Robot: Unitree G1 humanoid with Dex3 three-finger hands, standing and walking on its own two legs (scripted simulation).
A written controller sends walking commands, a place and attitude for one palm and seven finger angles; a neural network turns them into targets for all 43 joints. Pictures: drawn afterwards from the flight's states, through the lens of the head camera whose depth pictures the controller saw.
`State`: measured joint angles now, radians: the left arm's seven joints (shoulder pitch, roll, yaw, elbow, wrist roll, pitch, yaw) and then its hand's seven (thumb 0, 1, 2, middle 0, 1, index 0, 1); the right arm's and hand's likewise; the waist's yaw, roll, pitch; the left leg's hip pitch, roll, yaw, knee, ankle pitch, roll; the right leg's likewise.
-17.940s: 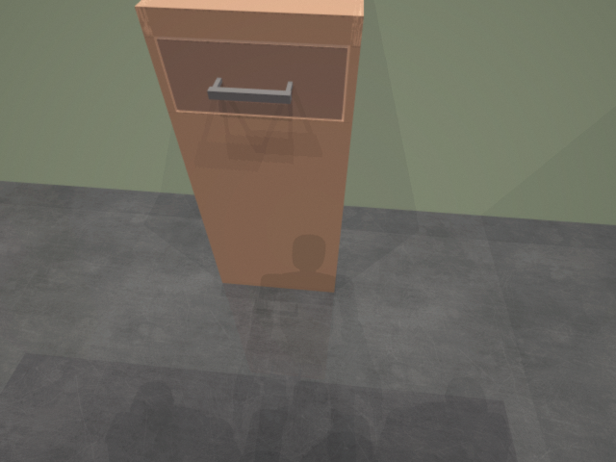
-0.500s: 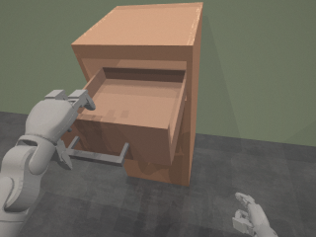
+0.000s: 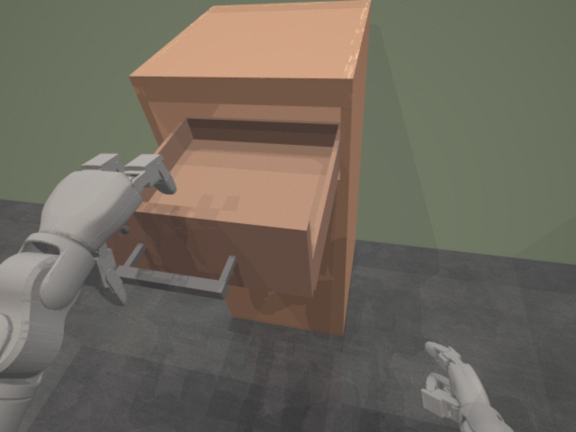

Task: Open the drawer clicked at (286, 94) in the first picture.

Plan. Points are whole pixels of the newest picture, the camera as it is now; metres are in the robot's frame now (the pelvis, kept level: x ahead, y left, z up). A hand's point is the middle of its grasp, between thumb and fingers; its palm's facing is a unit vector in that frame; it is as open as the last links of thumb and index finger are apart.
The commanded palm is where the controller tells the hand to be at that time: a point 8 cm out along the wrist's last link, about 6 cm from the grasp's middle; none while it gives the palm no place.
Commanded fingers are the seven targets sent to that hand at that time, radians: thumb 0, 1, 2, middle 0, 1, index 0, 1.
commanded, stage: draw the hand back to the body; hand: left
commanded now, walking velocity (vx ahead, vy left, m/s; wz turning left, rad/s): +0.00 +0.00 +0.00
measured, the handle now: (176, 269) +0.31 +0.22 +0.07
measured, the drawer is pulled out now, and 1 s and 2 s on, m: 0.30 0.30 0.30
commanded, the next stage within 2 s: step back with the hand held close in 1.48 s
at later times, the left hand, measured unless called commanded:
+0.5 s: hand (83, 254) +0.23 +0.25 +0.20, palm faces +0.14 -0.03 -0.99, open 13.8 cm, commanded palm +0.19 +0.26 +0.26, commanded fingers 0.00 -0.43 0.33 -0.29 -1.15 -0.29 -1.15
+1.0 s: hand (91, 218) +0.23 +0.21 +0.26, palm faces +0.41 -0.83 -0.37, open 11.1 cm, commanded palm +0.18 +0.27 +0.26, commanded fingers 0.00 0.44 0.70 -0.23 -0.59 -0.23 -0.59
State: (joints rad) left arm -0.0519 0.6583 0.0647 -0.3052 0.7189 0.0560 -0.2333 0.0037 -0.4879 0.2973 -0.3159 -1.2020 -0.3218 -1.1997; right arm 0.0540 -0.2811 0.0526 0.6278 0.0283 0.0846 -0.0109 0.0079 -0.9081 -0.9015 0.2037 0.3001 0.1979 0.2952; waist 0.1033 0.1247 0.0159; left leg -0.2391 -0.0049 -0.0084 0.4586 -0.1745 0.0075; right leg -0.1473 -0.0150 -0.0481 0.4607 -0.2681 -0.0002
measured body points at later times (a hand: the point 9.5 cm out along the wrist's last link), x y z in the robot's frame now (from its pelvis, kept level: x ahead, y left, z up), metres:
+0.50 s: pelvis +0.00 +0.00 +0.00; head -0.01 -0.04 +0.45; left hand +0.22 +0.25 +0.25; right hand +0.24 -0.20 -0.09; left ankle +0.05 +0.11 -0.74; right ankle -0.01 -0.12 -0.74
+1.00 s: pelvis +0.03 +0.00 +0.00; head +0.01 -0.02 +0.45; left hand +0.20 +0.26 +0.27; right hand +0.20 -0.23 -0.08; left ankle +0.05 +0.11 -0.74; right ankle -0.01 -0.12 -0.74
